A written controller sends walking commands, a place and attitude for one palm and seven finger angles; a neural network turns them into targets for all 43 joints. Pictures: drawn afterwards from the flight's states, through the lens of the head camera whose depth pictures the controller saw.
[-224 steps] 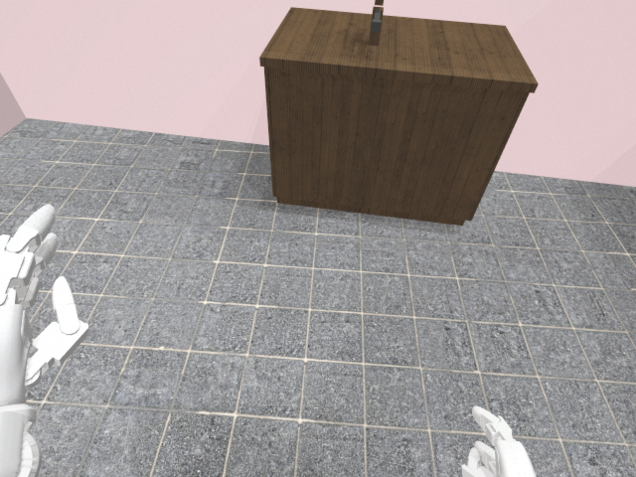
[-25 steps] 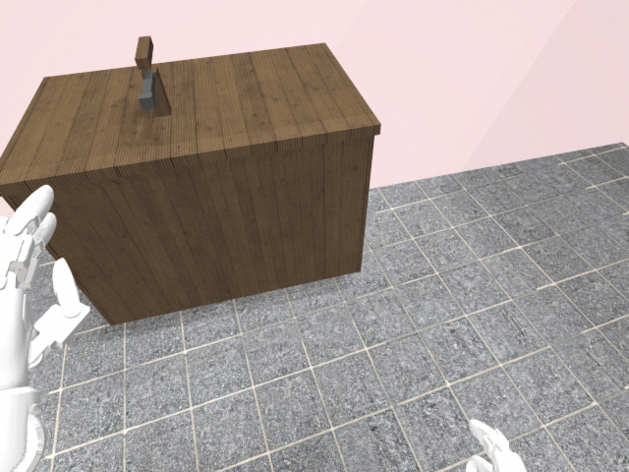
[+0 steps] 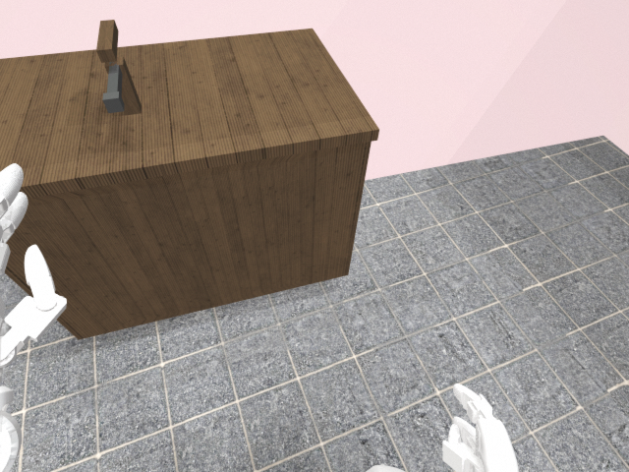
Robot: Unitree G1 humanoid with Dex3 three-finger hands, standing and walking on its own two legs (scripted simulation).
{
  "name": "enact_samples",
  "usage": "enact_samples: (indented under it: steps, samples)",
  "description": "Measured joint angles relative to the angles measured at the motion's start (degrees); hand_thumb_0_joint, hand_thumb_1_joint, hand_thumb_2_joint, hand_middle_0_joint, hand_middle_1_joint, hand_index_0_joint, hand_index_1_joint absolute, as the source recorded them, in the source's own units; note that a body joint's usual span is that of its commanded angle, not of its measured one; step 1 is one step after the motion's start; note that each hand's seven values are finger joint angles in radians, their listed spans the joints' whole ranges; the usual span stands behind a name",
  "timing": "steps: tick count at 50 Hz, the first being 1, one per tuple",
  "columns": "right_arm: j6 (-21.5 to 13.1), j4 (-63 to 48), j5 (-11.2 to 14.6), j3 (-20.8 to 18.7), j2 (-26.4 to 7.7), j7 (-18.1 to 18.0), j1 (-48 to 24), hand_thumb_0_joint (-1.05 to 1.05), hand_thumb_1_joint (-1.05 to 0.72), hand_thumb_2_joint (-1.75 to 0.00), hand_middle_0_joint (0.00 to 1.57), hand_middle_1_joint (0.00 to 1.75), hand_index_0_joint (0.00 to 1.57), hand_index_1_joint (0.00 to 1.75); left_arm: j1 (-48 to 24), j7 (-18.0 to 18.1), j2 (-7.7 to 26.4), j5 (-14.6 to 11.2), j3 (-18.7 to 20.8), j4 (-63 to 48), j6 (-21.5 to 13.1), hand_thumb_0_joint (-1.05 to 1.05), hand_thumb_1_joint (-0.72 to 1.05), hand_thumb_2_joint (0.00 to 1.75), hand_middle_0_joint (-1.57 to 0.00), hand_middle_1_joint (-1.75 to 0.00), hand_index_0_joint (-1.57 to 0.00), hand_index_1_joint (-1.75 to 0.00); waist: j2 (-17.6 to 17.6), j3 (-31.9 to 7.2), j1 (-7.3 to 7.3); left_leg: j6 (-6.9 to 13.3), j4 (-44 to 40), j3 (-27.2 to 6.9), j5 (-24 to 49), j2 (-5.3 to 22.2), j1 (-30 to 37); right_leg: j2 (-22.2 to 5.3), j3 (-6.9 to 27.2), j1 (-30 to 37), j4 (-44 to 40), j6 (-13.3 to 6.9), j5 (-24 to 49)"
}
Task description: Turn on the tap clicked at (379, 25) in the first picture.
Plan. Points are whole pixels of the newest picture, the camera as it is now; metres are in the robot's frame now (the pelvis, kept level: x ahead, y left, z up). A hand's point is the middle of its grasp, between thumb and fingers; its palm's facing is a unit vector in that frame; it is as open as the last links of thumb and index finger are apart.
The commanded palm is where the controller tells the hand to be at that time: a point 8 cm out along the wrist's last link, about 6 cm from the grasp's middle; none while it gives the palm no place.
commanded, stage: take the last steps up to it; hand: left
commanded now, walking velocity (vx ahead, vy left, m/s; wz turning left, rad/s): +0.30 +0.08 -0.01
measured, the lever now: (113, 102) +0.71 +0.41 +0.06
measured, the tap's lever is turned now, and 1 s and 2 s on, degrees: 0 0 0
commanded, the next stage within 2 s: come to a stop and stand still in 1.00 s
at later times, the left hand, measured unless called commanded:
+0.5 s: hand (93, 203) +0.34 +0.25 +0.18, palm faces +0.40 -0.81 -0.42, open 7.4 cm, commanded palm +0.29 +0.30 +0.18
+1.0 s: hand (139, 144) +0.45 +0.24 +0.18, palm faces +0.41 -0.80 -0.43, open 7.4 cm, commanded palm +0.38 +0.29 +0.18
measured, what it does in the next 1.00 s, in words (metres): walks ahead: right foot, then left foot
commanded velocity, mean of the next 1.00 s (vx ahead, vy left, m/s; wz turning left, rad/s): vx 0.25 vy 0.07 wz -0.01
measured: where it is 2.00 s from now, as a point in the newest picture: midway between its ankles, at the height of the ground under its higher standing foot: (305, 454)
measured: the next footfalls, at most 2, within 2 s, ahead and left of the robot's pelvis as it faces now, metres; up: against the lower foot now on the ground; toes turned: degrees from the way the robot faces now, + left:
right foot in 0.12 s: +0.12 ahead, -0.11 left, +0.00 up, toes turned -9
left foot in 0.48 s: +0.23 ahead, +0.15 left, +0.00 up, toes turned +9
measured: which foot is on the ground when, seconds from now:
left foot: down 0.00-0.14, up 0.16-0.46, down 0.48-0.84, up 0.86-1.00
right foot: up 0.00-0.10, down 0.12-0.50, up 0.52-0.80, down 0.82-1.00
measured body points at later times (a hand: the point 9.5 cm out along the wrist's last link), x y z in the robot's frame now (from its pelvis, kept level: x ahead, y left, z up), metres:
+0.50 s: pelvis +0.13 +0.02 -0.01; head +0.16 +0.03 +0.44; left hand +0.31 +0.29 +0.20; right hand +0.28 -0.25 -0.08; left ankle +0.19 +0.14 -0.74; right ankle +0.08 -0.11 -0.73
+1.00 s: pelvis +0.22 +0.00 +0.00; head +0.25 -0.01 +0.45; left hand +0.42 +0.28 +0.20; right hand +0.38 -0.23 -0.11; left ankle +0.22 +0.14 -0.67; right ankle +0.23 -0.08 -0.73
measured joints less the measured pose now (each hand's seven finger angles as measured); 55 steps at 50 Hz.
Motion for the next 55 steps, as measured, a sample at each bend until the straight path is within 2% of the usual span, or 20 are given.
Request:
enact_samples:
  steps: [3, 6, 7, 9, 12, 14, 16, 18, 23, 25, 28, 31, 35, 40, 42, 44, 46, 48, 50, 55]
  samples:
    - [-0.66, -0.28, -0.09, 1.07, 0.96, 0.38, 0.91, 0.01, -0.9, -0.9, 0.2, 0.3, 0.2, 0.3, 3.07, -0.33, 0.5, -0.07, 0.09, -2.44, -0.93, 0.02, 0.89, 0.9, -0.21, -0.3, -0.21, -0.3, 1.5, -0.11, 0.31, -0.77, -1.22, 0.16, -0.59, 0.92, 1.56, -0.13, -2.2, 0.46, -10.04, 0.37, 3.71]
    - [-0.31, -0.23, -0.07, 1.56, 0.98, 0.15, 2.23, 0.01, -0.9, -0.9, 0.2, 0.3, 0.2, 0.3, 4.03, -0.52, 1.82, 0.12, 0.64, -1.84, -1.24, 0.02, 0.89, 0.9, -0.21, -0.3, -0.21, -0.3, 3.09, -0.27, 0.67, -1.87, 1.7, -0.51, -3.36, 1.75, 1.92, 0.61, -4.24, 4.76, -22.03, 0.27, 7.72]
    - [0.05, -0.14, 0.01, 1.52, 0.65, 0.04, 2.56, 0.01, -0.9, -0.9, 0.2, 0.3, 0.2, 0.3, 3.61, -0.57, 2.2, 0.3, 0.79, -1.1, -1.21, 0.01, 0.89, 0.9, -0.21, -0.3, -0.21, -0.3, 3.73, -0.34, 0.74, -1.47, 4.79, -1.02, -5.22, 2.17, 1.01, 0.92, -4.75, 5.69, -23.77, -1.08, 11.97]
    - [1.17, 1.66, 0.06, 0.98, -0.71, 0.08, 1.88, 0.01, -0.9, -0.9, 0.2, 0.3, 0.2, 0.3, 1.61, -0.91, 1.15, 0.38, 0.21, 1.23, -0.99, 0.01, 0.89, 0.9, -0.21, -0.3, -0.21, -0.3, 4.99, 0.07, 1.23, -0.91, 17.0, -4.02, -9.69, 1.64, -3.04, 1.15, -5.41, 5.73, -21.16, -3.09, 11.79]
    - [2.54, 4.2, 0.02, 0.08, -2.75, 0.51, 0.85, 0.01, -0.9, -0.9, 0.2, 0.3, 0.2, 0.3, -0.05, -1.34, -1.69, 0.04, -0.44, 3.94, -0.65, 0.01, 0.89, 0.9, -0.21, -0.3, -0.21, -0.3, 4.51, 0.49, 1.79, -1.65, 33.18, -6.68, -8.91, -0.29, -9.84, 0.78, -4.95, 7.75, -22.17, -3.43, 9.43]
    - [3.12, 4.41, -0.06, -0.34, -3.85, 0.37, 0.63, 0.01, -0.9, -0.9, 0.2, 0.3, 0.2, 0.3, 0.22, -1.28, -2.91, 0.23, -0.71, 4.32, -0.8, 0.01, 0.89, 0.9, -0.21, -0.3, -0.21, -0.3, 3.77, 0.68, 1.44, -2.08, 35.71, -6.82, -6.8, 0.02, -13.11, 0.49, -4.91, 9.46, -24.85, -2.76, 10.15]
    - [3.28, 3.79, -0.21, -0.87, -4.62, 0.25, 0.69, 0.01, -0.9, -0.9, 0.2, 0.3, 0.2, 0.3, 1.16, -1.09, -3.22, 0.46, -1.03, 3.53, -1.04, 0.01, 0.89, 0.9, -0.21, -0.3, -0.21, -0.3, 2.63, 0.94, 0.87, -2.16, 31.46, -6.26, -4.56, 0.84, -14.56, 0.02, -4.91, 10.91, -27.24, -2.54, 10.76]
    - [3.09, 2.64, -0.34, -1.47, -5.18, 0.01, 1.01, 0.01, -0.9, -0.9, 0.2, 0.3, 0.2, 0.3, 2.35, -0.83, -2.66, 0.61, -1.22, 1.67, -1.28, 0.02, 0.89, 0.9, -0.21, -0.3, -0.21, -0.3, 1.32, 1.4, 0.41, -1.9, 22.95, -5.16, -3.09, 1.56, -13.84, -0.61, -4.85, 12.24, -28.69, -2.12, 10.78]
    - [2.09, -0.29, -0.5, -2.96, -6.27, -0.6, 2.34, 0.01, -0.9, -0.9, 0.2, 0.3, 0.2, 0.3, 4.43, 0.14, -0.38, 0.57, -0.46, -3.85, -1.84, 0.02, 0.88, 0.9, -0.22, -0.3, -0.21, -0.3, -0.6, 1.81, 0.73, -1.15, 3.64, -2.04, 1.52, 1.1, -6.82, -1.67, -3.9, 14.61, -26.97, -0.13, 7.53]
    - [1.64, -1.42, -0.29, -3.48, -6.6, -1.0, 2.59, 0.01, -0.9, -0.9, 0.2, 0.3, 0.19, 0.3, 3.82, 0.53, 0.57, 0.39, 0.5, -4.92, -2.23, 0.01, 0.88, 0.9, -0.22, -0.3, -0.21, -0.3, -0.37, 1.28, 1.09, -0.4, -0.43, -1.33, 6.25, 0.72, -3.92, -1.88, -2.91, 13.58, -21.66, 0.44, 4.21]
    - [1.32, -0.83, -0.02, -3.41, -4.07, -1.21, 0.79, 0.01, -0.91, -0.9, 0.2, 0.3, 0.19, 0.3, -0.99, 0.51, 1.94, 0.12, 1.67, -1.06, -2.74, 0.01, 0.88, 0.9, -0.21, -0.3, -0.21, -0.3, -1.53, 1.23, 0.82, 0.34, 4.16, -0.61, 2.05, 0.11, -4.27, -0.84, 1.32, 7.09, -3.31, -0.22, -3.52]
    - [0.66, -0.24, 0.35, -1.59, -1.25, -0.38, -0.24, 0.01, -0.91, -0.9, 0.2, 0.3, 0.19, 0.3, -2.71, 0.05, 1.51, -0.35, 1.98, 1.18, -1.54, 0.01, 0.89, 0.9, -0.21, -0.3, -0.21, -0.3, -0.94, 0.2, 0.02, 0.39, 2.61, -0.88, 0.83, 0.38, -3.24, 0.27, 1.28, 0.77, 5.89, 0.07, -2.33]
    - [-0.53, -0.56, 0.11, 0.81, 1.34, 0.68, 0.47, 0.01, -0.9, -0.9, 0.2, 0.3, 0.2, 0.3, 0.62, -0.55, 0.19, -0.51, 0.87, -1.89, -0.97, 0.02, 0.89, 0.9, -0.21, -0.3, -0.21, -0.3, 0.3, -0.32, 0.01, -0.15, -0.59, -0.68, 1.29, 0.85, -1.12, -0.12, -0.81, -1.64, -2.54, 0.46, 2.76]
    - [-0.62, -0.27, -0.14, 2.48, 2.07, 0.27, 2.35, 0.01, -0.9, -0.9, 0.2, 0.3, 0.2, 0.3, 3.64, -0.86, 1.55, -0.18, 0.48, -2.02, -0.96, 0.01, 0.89, 0.9, -0.21, -0.3, -0.21, -0.3, 2.34, -0.33, 1.04, -1.54, 0.59, -1.1, -1.15, 1.28, 0.54, 0.99, -3.38, 3.69, -20.05, 0.71, 7.35]
    - [0.02, 0.17, -0.07, 2.49, 1.31, -0.02, 2.69, 0.01, -0.9, -0.9, 0.21, 0.3, 0.2, 0.3, 2.69, -0.75, 1.94, 0.2, 0.79, -0.23, -0.58, 0.01, 0.89, 0.9, -0.21, -0.3, -0.21, -0.3, 3.54, -0.36, 1.52, -1.51, 5.09, -1.79, -4.22, 1.87, -0.44, 1.82, -3.95, 5.9, -23.96, -1.14, 12.24]
    - [0.88, 2.01, -0.07, 1.91, -0.22, 0.0, 1.87, 0.01, -0.9, -0.9, 0.21, 0.3, 0.2, 0.3, 0.52, -0.83, 0.52, 0.19, 0.14, 1.92, -0.02, 0.01, 0.89, 0.9, -0.21, -0.3, -0.21, -0.3, 4.72, 0.02, 1.96, -1.27, 15.04, -4.29, -9.71, 1.19, -3.57, 2.12, -4.46, 5.85, -21.54, -3.49, 11.32]
    - [1.58, 3.62, -0.05, 1.3, -1.65, 0.31, 1.07, 0.01, -0.9, -0.9, 0.21, 0.3, 0.2, 0.3, -0.89, -0.89, -1.25, -0.04, -0.43, 3.39, 0.28, 0.01, 0.89, 0.9, -0.21, -0.3, -0.21, -0.3, 4.13, 0.44, 2.23, -1.72, 25.7, -5.97, -10.71, -0.6, -7.27, 1.71, -4.14, 6.95, -21.89, -4.21, 10.03]
    - [2.21, 4.01, -0.11, 0.85, -2.9, 0.32, 0.59, 0.01, -0.9, -0.9, 0.21, 0.3, 0.2, 0.3, -1.0, -0.81, -2.47, 0.16, -0.7, 3.79, 0.22, 0.01, 0.89, 0.9, -0.21, -0.3, -0.21, -0.3, 3.17, 0.74, 1.86, -2.12, 29.65, -6.12, -9.83, -1.12, -9.65, 1.35, -3.9, 8.52, -24.0, -3.87, 10.41]
    - [2.55, 3.4, -0.27, 0.31, -3.81, 0.12, 0.38, 0.01, -0.9, -0.9, 0.2, 0.3, 0.2, 0.3, -0.1, -0.62, -2.82, 0.4, -0.92, 3.05, -0.15, 0.01, 0.89, 0.9, -0.21, -0.3, -0.21, -0.3, 1.97, 0.97, 1.17, -2.12, 26.03, -5.43, -8.36, -0.86, -10.08, 0.97, -3.71, 9.84, -26.05, -3.71, 11.07]
    - [2.5, -0.08, -0.66, -1.47, -5.58, -0.56, 1.06, 0.01, -0.9, -0.9, 0.2, 0.3, 0.2, 0.3, 3.07, -0.18, -1.04, 0.42, -1.11, -1.68, -1.02, 0.02, 0.89, 0.9, -0.21, -0.3, -0.21, -0.3, -0.12, 1.37, 0.15, -1.58, 7.22, -3.4, -2.25, -0.45, -5.57, 0.66, -3.58, 12.06, -26.96, -2.9, 10.11]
